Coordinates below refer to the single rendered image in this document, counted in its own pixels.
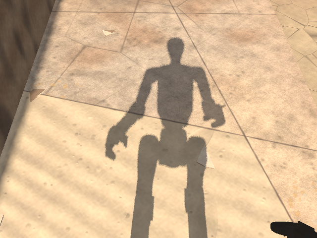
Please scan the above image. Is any robot right hand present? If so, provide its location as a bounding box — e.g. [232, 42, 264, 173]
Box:
[270, 221, 317, 238]

